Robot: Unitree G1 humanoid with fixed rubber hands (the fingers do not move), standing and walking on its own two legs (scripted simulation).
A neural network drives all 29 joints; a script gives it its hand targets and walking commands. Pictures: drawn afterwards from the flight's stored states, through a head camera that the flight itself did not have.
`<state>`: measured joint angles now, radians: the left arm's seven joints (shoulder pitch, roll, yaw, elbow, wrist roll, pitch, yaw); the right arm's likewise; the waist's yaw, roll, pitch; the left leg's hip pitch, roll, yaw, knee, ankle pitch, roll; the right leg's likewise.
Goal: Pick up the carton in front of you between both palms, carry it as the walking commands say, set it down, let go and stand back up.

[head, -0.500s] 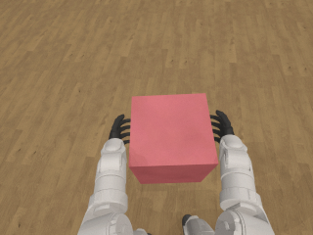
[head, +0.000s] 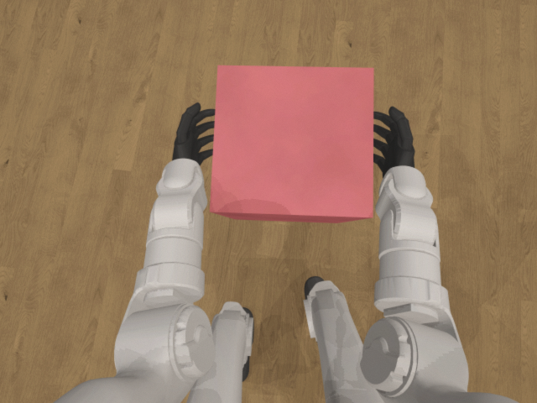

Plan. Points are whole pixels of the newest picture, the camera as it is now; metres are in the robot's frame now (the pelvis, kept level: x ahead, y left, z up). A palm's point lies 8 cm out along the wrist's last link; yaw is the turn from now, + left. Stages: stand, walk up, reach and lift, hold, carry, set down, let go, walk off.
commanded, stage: set down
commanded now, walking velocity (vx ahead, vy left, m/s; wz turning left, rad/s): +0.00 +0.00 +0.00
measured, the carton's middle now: (289, 160) +0.47 -0.06 -0.16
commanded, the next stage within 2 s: none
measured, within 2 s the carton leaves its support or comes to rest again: rests again in 1.64 s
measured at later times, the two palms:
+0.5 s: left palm (221, 155) +0.51 +0.06 -0.23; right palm (376, 176) +0.43 -0.22 -0.23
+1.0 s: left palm (244, 157) +0.56 +0.03 -0.38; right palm (366, 186) +0.45 -0.25 -0.38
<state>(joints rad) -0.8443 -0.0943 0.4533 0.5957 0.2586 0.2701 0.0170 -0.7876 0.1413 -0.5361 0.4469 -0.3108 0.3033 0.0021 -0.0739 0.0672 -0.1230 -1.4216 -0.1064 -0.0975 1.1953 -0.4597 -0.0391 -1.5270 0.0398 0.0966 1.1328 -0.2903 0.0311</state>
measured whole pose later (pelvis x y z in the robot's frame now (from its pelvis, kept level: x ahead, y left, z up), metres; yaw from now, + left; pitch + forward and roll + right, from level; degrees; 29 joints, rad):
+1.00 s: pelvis -0.04 +0.02 -0.21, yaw +1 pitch +47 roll +0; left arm -1.62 0.26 0.10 1.07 0.07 0.28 0.10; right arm -1.32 -0.05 -0.64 0.63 -0.17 0.31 -0.08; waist -0.19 0.07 0.24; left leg -2.16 -0.20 -0.07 2.00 -0.65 -0.06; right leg -2.25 0.07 0.10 1.88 -0.45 0.10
